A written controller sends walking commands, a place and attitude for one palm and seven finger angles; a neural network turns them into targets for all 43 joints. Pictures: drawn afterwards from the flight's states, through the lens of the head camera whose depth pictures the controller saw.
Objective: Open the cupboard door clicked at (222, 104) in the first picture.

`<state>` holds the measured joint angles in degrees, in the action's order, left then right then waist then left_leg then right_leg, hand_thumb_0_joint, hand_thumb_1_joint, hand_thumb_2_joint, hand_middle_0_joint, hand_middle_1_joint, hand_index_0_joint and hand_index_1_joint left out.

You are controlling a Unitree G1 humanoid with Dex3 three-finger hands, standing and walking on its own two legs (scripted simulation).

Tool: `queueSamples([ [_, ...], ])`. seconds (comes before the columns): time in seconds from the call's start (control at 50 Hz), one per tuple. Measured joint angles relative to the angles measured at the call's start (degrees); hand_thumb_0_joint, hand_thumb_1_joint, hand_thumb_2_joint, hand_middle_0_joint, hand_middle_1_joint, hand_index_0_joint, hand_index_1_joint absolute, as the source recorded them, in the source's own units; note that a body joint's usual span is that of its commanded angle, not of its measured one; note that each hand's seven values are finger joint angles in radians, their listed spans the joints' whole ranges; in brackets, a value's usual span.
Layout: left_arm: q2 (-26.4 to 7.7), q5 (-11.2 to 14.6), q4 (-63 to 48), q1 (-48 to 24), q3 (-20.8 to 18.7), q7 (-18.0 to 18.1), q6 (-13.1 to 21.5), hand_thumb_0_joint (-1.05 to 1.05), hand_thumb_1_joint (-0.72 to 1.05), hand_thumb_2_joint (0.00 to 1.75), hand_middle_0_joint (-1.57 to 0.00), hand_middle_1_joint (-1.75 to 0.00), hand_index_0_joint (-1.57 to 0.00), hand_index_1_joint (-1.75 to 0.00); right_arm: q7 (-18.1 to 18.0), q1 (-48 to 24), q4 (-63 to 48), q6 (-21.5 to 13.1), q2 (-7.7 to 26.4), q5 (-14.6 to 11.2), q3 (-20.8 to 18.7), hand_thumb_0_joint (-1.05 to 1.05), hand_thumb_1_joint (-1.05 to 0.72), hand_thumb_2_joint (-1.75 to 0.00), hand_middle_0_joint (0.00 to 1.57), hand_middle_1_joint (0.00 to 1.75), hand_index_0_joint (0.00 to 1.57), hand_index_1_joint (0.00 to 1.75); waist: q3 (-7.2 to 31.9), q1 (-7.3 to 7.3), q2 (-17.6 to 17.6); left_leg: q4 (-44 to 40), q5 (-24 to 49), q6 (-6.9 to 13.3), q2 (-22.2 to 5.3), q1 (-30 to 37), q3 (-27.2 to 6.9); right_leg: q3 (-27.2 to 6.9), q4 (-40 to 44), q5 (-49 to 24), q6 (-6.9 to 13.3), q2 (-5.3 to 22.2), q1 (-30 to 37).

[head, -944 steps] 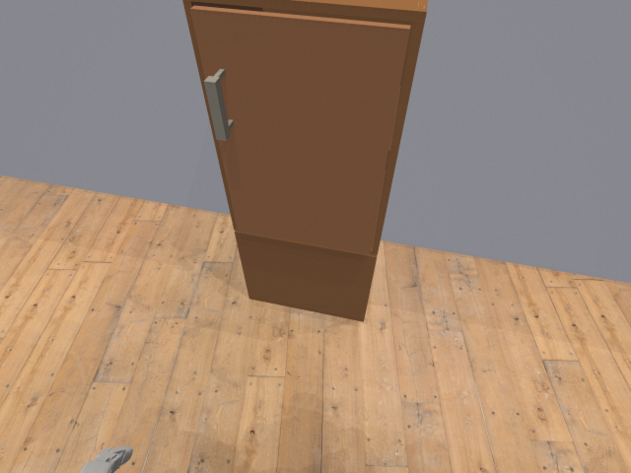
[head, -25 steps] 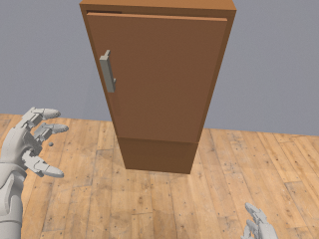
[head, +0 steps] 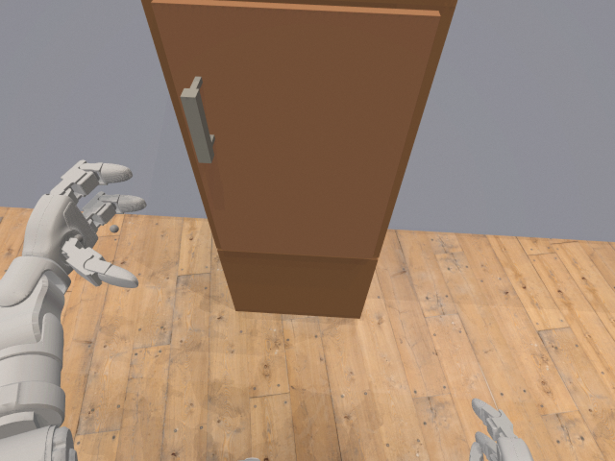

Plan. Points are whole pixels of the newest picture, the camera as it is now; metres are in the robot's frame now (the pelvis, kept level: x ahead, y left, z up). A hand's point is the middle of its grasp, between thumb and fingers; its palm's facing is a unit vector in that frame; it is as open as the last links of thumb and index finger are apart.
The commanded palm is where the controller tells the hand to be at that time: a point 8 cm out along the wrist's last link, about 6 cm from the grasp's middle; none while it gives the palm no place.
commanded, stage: move the hooked fingers beside the handle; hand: left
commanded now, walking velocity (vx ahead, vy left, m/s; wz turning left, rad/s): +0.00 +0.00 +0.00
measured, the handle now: (201, 120) +0.61 +0.21 +0.09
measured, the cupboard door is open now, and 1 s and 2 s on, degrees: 0 0 0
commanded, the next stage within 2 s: none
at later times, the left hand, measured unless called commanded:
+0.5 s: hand (122, 191) +0.42 +0.27 +0.11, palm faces -0.03 -1.00 +0.02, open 14.0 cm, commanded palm +0.41 +0.33 +0.10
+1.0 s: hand (143, 148) +0.51 +0.27 +0.10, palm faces -0.03 -1.00 +0.00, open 14.0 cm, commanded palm +0.51 +0.33 +0.10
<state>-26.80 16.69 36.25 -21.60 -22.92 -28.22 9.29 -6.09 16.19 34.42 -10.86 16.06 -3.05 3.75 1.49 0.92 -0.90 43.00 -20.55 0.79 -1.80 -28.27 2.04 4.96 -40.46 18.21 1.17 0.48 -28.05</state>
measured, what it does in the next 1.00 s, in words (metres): stands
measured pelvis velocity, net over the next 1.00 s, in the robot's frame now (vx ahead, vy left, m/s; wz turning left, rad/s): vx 0.00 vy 0.02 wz -0.04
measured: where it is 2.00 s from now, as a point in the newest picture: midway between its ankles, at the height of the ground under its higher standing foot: outside the picture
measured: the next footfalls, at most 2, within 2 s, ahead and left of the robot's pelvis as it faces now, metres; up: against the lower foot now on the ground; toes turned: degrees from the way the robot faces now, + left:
none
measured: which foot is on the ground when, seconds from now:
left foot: down 0.00-1.00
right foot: down 0.00-1.00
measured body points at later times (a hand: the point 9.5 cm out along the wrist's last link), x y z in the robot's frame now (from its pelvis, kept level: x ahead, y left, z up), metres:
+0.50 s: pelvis +0.00 +0.01 -0.01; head +0.07 +0.03 +0.44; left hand +0.42 +0.33 +0.11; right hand +0.08 -0.26 -0.10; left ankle +0.01 +0.11 -0.71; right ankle +0.02 -0.11 -0.71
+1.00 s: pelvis +0.00 +0.02 -0.02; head +0.13 +0.04 +0.41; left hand +0.51 +0.33 +0.11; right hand -0.02 -0.26 -0.12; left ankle +0.01 +0.11 -0.71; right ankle +0.02 -0.11 -0.71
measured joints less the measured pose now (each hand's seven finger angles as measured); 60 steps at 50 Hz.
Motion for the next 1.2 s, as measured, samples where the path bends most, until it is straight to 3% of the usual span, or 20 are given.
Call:
queueSamples([
  [0.2, -2.01, -1.04, 5.98, -2.01, -3.26, 0.71, 1.03, -0.01, -0.5, 0.3, -0.3, -1.2, -0.3, -1.2, 1.55, 3.76, -1.02, 2.96, 0.45, 0.29, -0.64, 0.02, -0.91, -0.9, 0.2, 0.3, 0.21, 0.3, 1.23, 1.33, 0.31, 0.28, -0.77, 0.46, -0.19, -1.17, 1.39, -1.42, -0.41, 0.27, -0.49, -0.19, -1.77],
  [0.42, -4.5, -2.48, 15.2, -11.99, -2.1, -1.21, 4.32, -0.01, -0.5, 0.3, -0.3, -1.2, -0.29, -1.2, 1.24, 3.95, 0.97, 4.91, 0.78, 0.53, -0.79, 0.02, -0.91, -0.9, 0.21, 0.3, 0.21, 0.3, 1.22, 2.04, 0.84, 2.47, -1.18, 0.76, -0.1, -4.95, 0.37, -0.46, -1.29, 0.29, -0.71, -0.04, -4.56],
  [0.72, -10.58, -6.46, 29.0, -24.67, -4.04, -0.53, 7.2, -0.01, -0.5, 0.3, -0.3, -1.2, -0.3, -1.2, 2.24, 5.28, 0.73, 8.38, 0.74, 1.3, -0.24, 0.01, -0.91, -0.9, 0.21, 0.3, 0.21, 0.3, 1.51, 5.25, 1.22, 5.78, -2.02, 1.11, -0.62, -11.39, 0.81, -0.99, -3.95, 0.48, -0.99, -0.4, -10.98],
  [1.08, -20.74, -12.05, 39.72, -38.64, -6.36, 0.0, 5.29, -0.01, -0.5, 0.3, -0.3, -1.2, -0.3, -1.2, 2.2, 8.9, 0.83, 12.52, 1.59, 2.32, 0.51, 0.01, -0.91, -0.9, 0.21, 0.3, 0.21, 0.3, 1.12, 10.65, 0.92, 8.87, -3.17, 1.37, -1.62, -19.11, 0.52, -0.84, -5.24, 0.52, -1.19, -1.32, -18.01],
  [1.2, -23.24, -13.58, 40.47, -41.09, -7.15, 0.38, 5.08, -0.01, -0.5, 0.3, -0.3, -1.2, -0.3, -1.2, 2.53, 9.9, 0.19, 13.91, 1.48, 2.84, 0.77, 0.01, -0.91, -0.9, 0.21, 0.3, 0.21, 0.3, 1.09, 11.7, 0.57, 9.47, -3.72, 1.43, -1.98, -20.97, 0.51, -0.88, -5.16, 0.62, -1.33, -1.68, -19.63],
])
